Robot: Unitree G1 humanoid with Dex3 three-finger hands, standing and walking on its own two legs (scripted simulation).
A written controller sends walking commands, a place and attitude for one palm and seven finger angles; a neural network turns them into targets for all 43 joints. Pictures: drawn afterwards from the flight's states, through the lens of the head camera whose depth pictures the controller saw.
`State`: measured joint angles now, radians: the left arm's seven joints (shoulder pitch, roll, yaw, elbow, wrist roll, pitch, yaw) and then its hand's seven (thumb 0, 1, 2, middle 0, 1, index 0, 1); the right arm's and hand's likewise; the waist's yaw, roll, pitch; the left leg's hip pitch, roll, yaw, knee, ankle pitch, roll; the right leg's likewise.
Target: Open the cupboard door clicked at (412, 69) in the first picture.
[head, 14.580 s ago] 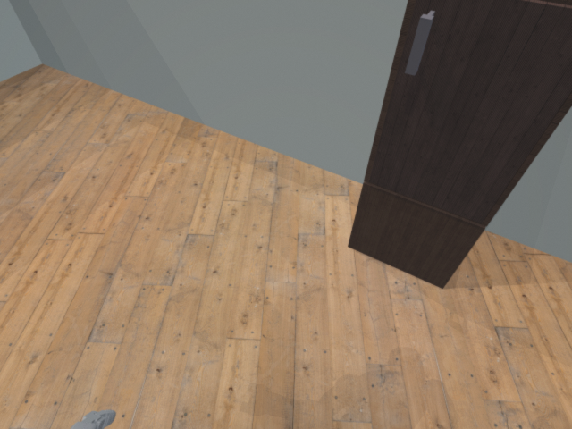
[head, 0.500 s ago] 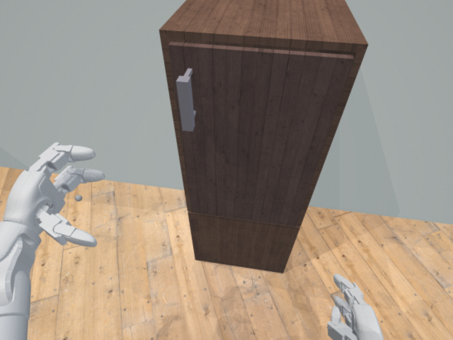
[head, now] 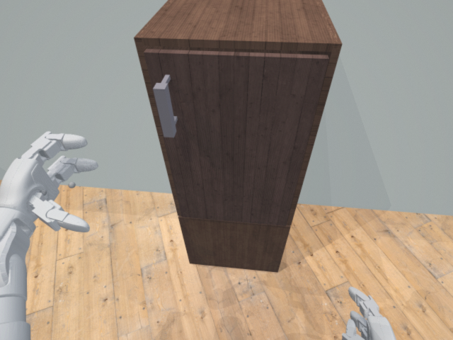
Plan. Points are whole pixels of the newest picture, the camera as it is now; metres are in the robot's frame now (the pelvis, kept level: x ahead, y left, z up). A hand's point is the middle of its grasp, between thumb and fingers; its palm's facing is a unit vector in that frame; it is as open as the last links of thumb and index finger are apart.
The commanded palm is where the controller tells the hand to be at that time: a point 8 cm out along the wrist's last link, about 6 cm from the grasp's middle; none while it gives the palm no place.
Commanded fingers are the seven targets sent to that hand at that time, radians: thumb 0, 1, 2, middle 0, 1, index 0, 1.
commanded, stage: raise the hand with hooked fingers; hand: left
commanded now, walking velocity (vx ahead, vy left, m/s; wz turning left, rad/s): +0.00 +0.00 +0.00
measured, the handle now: (168, 106) +0.55 +0.19 +0.14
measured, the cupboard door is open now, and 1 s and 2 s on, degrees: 0 0 0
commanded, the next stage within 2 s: move the hooked fingers beside the handle in 0.16 s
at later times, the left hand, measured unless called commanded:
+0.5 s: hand (87, 176) +0.31 +0.26 +0.16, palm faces +0.04 -1.00 -0.06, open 14.0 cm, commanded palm +0.29 +0.31 +0.16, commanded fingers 0.00 -0.50 0.30 -0.30 -1.20 -0.30 -1.20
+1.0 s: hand (104, 146) +0.39 +0.26 +0.16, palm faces +0.01 -1.00 -0.03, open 14.0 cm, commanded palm +0.37 +0.31 +0.15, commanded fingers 0.00 -0.50 0.30 -0.30 -1.20 -0.30 -1.20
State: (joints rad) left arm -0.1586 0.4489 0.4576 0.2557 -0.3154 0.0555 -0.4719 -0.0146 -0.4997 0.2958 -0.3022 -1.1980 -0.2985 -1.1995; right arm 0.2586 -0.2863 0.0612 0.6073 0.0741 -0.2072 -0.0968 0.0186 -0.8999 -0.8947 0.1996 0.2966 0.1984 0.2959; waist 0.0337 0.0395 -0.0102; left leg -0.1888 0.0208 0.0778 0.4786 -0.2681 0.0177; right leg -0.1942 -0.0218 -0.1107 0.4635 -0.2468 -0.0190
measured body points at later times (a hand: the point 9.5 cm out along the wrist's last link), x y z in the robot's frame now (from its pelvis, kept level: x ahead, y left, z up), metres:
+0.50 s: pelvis -0.01 -0.02 +0.00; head -0.02 -0.03 +0.45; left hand +0.30 +0.31 +0.17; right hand +0.17 -0.25 -0.08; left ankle -0.01 +0.11 -0.74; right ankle +0.00 -0.11 -0.74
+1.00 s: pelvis +0.00 +0.00 +0.00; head +0.01 -0.01 +0.45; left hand +0.38 +0.31 +0.16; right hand +0.10 -0.27 -0.10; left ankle -0.01 +0.11 -0.74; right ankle +0.00 -0.11 -0.74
